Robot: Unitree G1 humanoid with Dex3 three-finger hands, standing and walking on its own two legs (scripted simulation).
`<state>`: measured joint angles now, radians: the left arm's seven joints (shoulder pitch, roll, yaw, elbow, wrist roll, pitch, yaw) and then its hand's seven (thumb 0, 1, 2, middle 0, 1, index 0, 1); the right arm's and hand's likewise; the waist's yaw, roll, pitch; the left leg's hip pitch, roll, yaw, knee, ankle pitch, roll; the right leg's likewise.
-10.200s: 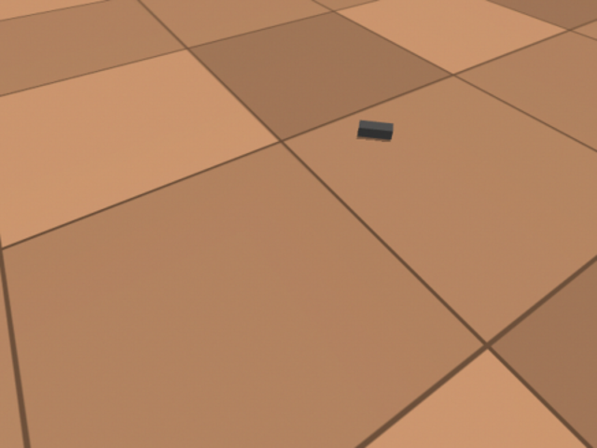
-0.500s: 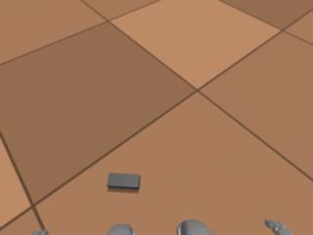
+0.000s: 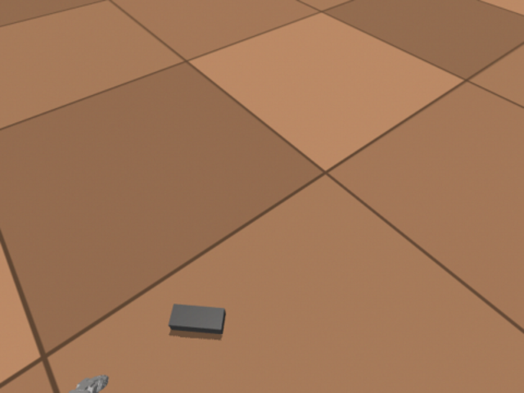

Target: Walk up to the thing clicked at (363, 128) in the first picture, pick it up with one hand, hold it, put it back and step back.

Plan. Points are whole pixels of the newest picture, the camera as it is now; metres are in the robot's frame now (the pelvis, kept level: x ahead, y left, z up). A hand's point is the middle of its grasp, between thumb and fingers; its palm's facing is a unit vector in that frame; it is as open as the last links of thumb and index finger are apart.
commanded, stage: walk up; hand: left
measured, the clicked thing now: (198, 319) +0.44 +0.24 -0.73
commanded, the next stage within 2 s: stand in 1.26 s
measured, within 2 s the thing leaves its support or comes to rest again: neither
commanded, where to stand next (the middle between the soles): +0.05 +0.01 m, yaw -1 degrees
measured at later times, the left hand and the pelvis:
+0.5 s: hand out of the picture +0.07 +0.28 -0.13, palm faces +0.03 -0.94 -0.33, open 7.4 cm; pelvis -0.01 +0.02 +0.02, yaw +0 degrees
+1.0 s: hand out of the picture +0.08 +0.28 -0.14, palm faces +0.01 -0.94 -0.33, open 7.4 cm; pelvis +0.00 +0.03 +0.02, yaw +0 degrees
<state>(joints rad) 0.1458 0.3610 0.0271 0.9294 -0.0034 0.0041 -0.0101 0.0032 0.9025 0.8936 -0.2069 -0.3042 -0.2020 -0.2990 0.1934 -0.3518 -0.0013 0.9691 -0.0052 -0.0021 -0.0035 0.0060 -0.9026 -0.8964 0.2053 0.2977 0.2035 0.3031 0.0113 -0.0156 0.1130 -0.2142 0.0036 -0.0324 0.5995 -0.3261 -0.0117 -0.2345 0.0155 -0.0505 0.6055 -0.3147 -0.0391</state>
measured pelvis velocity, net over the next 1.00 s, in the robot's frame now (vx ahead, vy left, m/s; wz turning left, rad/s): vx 0.00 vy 0.03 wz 0.00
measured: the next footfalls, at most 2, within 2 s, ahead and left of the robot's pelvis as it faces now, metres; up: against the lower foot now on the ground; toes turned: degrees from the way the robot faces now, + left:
none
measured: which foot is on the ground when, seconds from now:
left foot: down 0.00-1.00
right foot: down 0.00-1.00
